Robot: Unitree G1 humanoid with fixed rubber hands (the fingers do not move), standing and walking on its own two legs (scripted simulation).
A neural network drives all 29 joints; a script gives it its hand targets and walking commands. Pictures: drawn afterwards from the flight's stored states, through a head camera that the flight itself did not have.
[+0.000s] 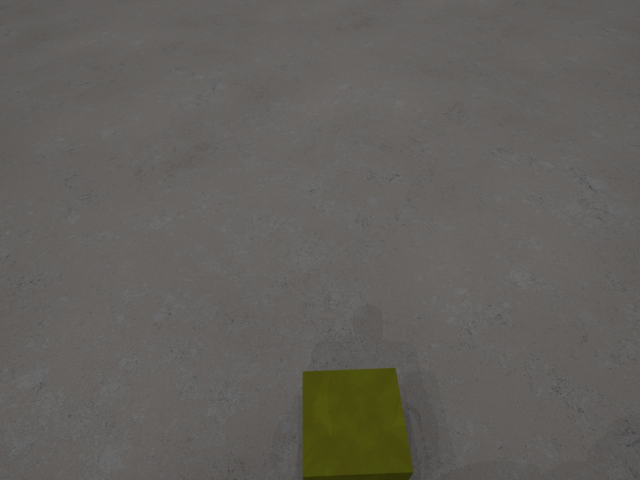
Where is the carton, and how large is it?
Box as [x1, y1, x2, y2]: [303, 368, 412, 479]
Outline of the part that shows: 395,368 303,371 303,479 408,479 412,473 412,466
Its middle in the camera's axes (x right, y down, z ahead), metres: +0.09 +0.52 +1.10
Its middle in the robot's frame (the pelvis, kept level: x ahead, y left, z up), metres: +0.42 -0.03 -0.70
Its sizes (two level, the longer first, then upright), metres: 0.274 0.271 0.166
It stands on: the floor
